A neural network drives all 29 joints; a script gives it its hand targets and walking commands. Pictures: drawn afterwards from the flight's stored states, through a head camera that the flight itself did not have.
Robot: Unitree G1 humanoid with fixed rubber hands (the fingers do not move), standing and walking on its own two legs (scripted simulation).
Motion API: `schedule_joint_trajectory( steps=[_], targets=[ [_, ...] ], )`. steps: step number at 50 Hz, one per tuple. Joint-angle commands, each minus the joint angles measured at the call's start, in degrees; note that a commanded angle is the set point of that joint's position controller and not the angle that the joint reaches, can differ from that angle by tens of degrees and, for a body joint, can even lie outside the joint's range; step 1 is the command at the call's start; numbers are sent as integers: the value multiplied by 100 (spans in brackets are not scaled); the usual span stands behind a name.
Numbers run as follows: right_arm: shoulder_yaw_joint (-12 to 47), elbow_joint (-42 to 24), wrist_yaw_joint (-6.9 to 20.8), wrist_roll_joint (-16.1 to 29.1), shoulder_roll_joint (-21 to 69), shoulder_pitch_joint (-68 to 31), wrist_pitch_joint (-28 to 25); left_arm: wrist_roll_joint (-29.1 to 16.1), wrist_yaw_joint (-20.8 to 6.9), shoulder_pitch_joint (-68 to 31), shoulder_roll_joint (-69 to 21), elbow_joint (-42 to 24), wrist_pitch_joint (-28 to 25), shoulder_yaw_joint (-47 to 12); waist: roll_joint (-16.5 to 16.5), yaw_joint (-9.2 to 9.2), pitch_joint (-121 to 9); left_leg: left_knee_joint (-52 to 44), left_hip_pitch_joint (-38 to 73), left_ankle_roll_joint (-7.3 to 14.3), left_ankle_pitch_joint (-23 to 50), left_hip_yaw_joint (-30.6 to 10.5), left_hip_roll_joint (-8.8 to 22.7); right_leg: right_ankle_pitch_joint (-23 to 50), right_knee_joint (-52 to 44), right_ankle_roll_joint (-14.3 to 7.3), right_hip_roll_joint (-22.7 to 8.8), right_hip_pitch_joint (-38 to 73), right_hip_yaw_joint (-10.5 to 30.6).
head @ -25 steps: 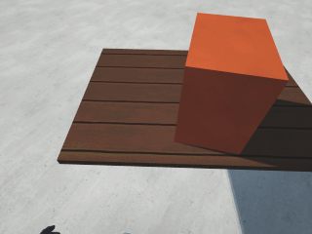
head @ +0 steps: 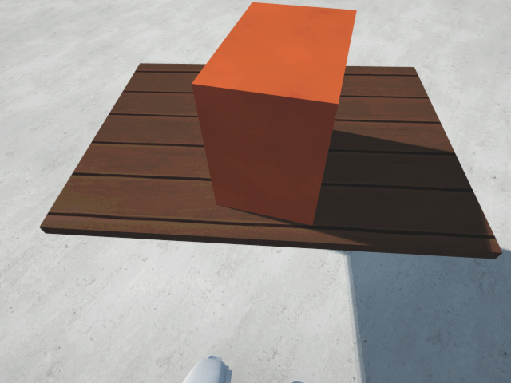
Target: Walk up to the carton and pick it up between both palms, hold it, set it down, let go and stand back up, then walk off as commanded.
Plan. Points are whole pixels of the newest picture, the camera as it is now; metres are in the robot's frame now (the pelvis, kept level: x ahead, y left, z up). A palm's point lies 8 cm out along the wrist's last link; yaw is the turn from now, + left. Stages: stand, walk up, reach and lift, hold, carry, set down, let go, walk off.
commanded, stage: walk up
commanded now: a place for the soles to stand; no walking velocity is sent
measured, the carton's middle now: (282, 113) +0.59 -0.02 +0.10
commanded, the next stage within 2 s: none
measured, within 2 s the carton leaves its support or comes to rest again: neither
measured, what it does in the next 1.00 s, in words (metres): steps on the spot: left foot, then right foot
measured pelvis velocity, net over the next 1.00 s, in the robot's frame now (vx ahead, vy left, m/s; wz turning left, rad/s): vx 0.05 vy -0.05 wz -0.01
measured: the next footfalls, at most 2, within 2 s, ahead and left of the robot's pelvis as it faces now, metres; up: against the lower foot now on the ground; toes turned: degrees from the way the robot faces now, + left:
left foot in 0.28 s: +0.09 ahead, +0.14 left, +0.00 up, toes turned -1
right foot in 0.56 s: +0.03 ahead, -0.24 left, +0.00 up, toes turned +7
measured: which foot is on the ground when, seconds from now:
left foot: up 0.00-0.26, down 0.28-0.56, up 0.58-0.82, down 0.84-1.00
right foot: down 0.00-0.30, up 0.32-0.54, down 0.56-0.86, up 0.88-1.00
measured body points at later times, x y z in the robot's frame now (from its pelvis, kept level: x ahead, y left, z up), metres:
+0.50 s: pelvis -0.01 -0.06 -0.01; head +0.02 -0.05 +0.44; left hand +0.08 +0.26 -0.12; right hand +0.04 -0.42 -0.09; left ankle +0.05 +0.13 -0.71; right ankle -0.02 -0.23 -0.66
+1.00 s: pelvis +0.05 -0.05 -0.02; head +0.07 -0.05 +0.43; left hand +0.13 +0.27 -0.13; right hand +0.12 -0.36 -0.13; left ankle +0.14 +0.08 -0.71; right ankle +0.02 -0.22 -0.68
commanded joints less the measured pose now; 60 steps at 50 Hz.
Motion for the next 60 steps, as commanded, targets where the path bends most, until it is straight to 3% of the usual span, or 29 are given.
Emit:
schedule_joint_trajectory(
  steps=[1, 9, 13, 14, 15, 16, 18, 19, 21, 24, 26, 27, 28, 29, 30, 31, 35, 39, 41, 42, 43, 44, 45, 48, 52, 54, 56, 57, 60],
  targets=[
    [-414, 288, -64, -22, -1383, 756, -134, 504, 175, -39, 1402, -805, -108, 837, -710, 281, -675, -202, -661, 30, -52, 166, 119, -1463, -2755, 563, -1191, 1822, 2561],
    [-481, 412, -74, -48, -1401, 1355, -59, 549, 152, -353, 1393, -1011, -57, 821, -912, -60, -640, -872, 348, 244, -138, 652, 243, -1262, -2831, 816, -1237, 1070, 2118],
    [-583, 676, -103, 7, -1468, 2646, -110, 656, 90, -1233, 1309, -1350, 62, 755, -938, -765, -620, -2797, 2518, 516, 585, 1071, 404, -239, -1898, 1217, -844, -533, 1124],
    [-629, 753, -121, -30, -1543, 2829, -122, 663, 99, -1183, 1138, -1373, 61, 699, -68, -896, -800, -3106, 3410, 601, 913, 643, 548, -716, -909, 1255, -515, -1253, 693],
    [-733, 522, -171, -128, -1868, 2427, -125, 562, 130, -830, 919, -1318, 59, 663, 1955, -868, -1116, -3619, 3479, 1361, 261, -2045, 2122, -1790, 1944, 1181, 40, -2028, 204],
    [-894, 67, -257, -147, -2367, 1563, -166, 579, 105, -849, 1195, -1391, 131, 758, 1757, -603, -997, -4383, 2231, 2186, -1095, -4370, 3434, -1743, 3723, 1136, -282, -2081, 1297],
    [-810, -298, -351, -107, -2148, 299, -379, 465, -27, -203, 1689, -1036, 136, 907, 321, 123, -522, -4095, 993, 2040, -698, -3561, 3255, -1198, 4382, 986, -584, -1312, 1962],
    [-749, -337, -342, -129, -1978, 125, -439, 393, -30, -76, 1619, -890, 74, 925, -8, 198, -629, -3727, 1103, 1820, 6, -2864, 2850, -1072, 4234, 908, -525, -1215, 1976],
    [-608, -451, -187, -211, -1735, 75, -490, 321, -55, 143, 1446, -677, 42, 924, 100, 166, -917, -3225, 1007, 1263, 12, -1711, 1950, -747, 3291, 548, -347, -676, 1676],
    [-540, -579, 153, -455, -1714, -258, -347, -10, 3, 502, 1096, -444, -120, 768, 1597, 146, -972, -3156, 723, 820, -881, -570, 1097, -1495, 381, 353, -307, 525, 532],
    [-531, -617, 336, -503, -1478, -576, -114, -68, 201, 1439, 1096, 88, -330, 759, 1083, 548, -1042, -1481, 142, 685, -1094, -89, 656, -728, -1289, 506, -30, 1949, 206],
    [-457, -602, 342, -441, -1109, -317, -16, 6, 327, 1654, 1325, 220, -416, 803, 137, 627, -853, -11, -287, 461, -532, 252, 433, -872, -1691, 619, -29, 2334, 768],
    [-291, -654, 353, -314, -694, -80, 11, 97, 407, 1351, 1722, 110, -463, 777, -813, 416, -460, 873, -1315, 277, -1075, 400, 302, -1606, -1684, 746, -507, 2016, 2127],
    [-267, -820, 372, -251, -690, -55, 18, 132, 457, 938, 2284, -146, -522, 825, -1260, 114, -74, 1474, -1934, 57, -1215, 188, 46, -2517, -2544, 412, -1676, 1225, 4477],
    [-482, -818, 346, -258, -1193, -374, 1, 65, 516, 484, 2597, -315, -551, 917, -585, 116, 432, 1341, -1996, 115, -693, -475, 372, -3025, -2992, -498, -2362, 517, 5680],
    [-540, -820, 342, -240, -1408, -836, -96, 37, 570, 224, 2556, -324, -575, 911, -435, 114, 866, 1300, -2158, 101, -574, -401, 656, -3107, -3074, -941, -2467, 322, 6016],
    [-544, -547, 542, -240, -1162, -275, -61, 36, 625, 371, 1891, -221, -818, 733, -385, -88, 196, 439, -1160, 61, -167, 5, 767, 936, -1434, -751, -1646, 1066, 3631],
    [-420, -670, 554, -172, -826, -705, -61, 42, 700, 560, 1786, -150, -849, 651, -851, 38, -199, -637, -203, 168, 90, 539, 534, 3470, -608, -589, -1267, 925, 2805],
    [-430, -388, 524, -134, -840, -150, -118, -45, 716, 199, 1705, -239, -775, 572, -843, -356, -603, -1982, 1512, 316, 1183, 770, 285, 3565, 87, -265, -945, 291, 2118],
    [-524, -222, 498, -178, -1087, 360, -152, -105, 722, 279, 1405, -248, -771, 501, -332, -564, -1100, -2237, 2331, 491, 1738, 331, 472, 3297, 1042, -36, -678, 134, 1824],
    [-638, -207, 455, -247, -1499, 635, -165, -173, 747, 475, 1073, -306, -772, 433, 813, -629, -1601, -2354, 3087, 852, 2521, -1250, 1243, 1986, 2247, 246, -234, -597, 1483],
    [-640, -266, 467, -145, -1619, 468, -136, -187, 792, 602, 934, -275, -746, 410, 1510, -498, -1627, -2840, 3030, 1302, 2911, -2625, 1883, -972, 2845, 449, 335, -1055, 998],
    [-592, -313, 513, -83, -1457, 108, -143, -171, 815, 574, 1188, -113, -665, 435, 1293, -384, -1428, -3004, 2702, 1595, 2656, -3067, 2146, -1993, 2727, 483, 214, -981, 1025],
    [-442, -505, 528, -135, -1164, -804, -58, -87, 720, 611, 1091, 244, -673, 369, 953, 25, -357, -3114, 896, 1265, 934, -1850, 1616, -2017, 1397, 334, -162, -339, 740],
    [-366, -454, 577, -89, -980, -921, 50, 56, 675, 659, 1015, 579, -679, 422, 732, 213, -624, -2450, 223, 608, 1089, -995, 1083, -61, -418, 282, -44, 1017, 532],
    [-339, -437, 605, -16, -801, -954, 90, 180, 691, 152, 1247, 491, -655, 416, 123, 65, -601, -1730, -41, 279, 335, -659, 691, -866, -1138, -78, -714, 698, 2014],
    [-389, -375, 573, -23, -759, -884, 120, 209, 650, -549, 1790, 306, -672, 464, -821, -83, -400, -517, 222, 140, -475, 130, 258, -1696, -2159, -708, -1910, -333, 3506],
    [-422, -257, 582, -25, -805, -668, 93, 202, 648, -959, 1787, 227, -669, 477, -686, -208, -232, -500, 636, 133, -372, 169, 417, -1556, -2038, -846, -1941, -705, 3414],
    [-454, -20, 621, -106, -843, -215, -59, 54, 607, -1283, 1257, 163, -613, 348, -149, -457, -477, -2297, 1540, 354, 1087, -209, 676, 286, -626, -15, -851, -639, 1685]
  ],
)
